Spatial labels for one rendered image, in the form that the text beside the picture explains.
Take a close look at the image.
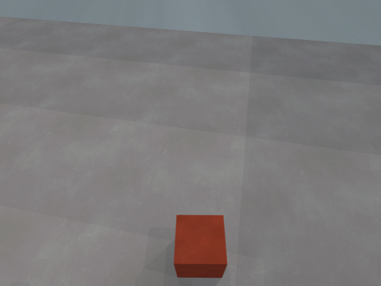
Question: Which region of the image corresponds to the carton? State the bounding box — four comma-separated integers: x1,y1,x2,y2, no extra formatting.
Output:
174,215,227,278

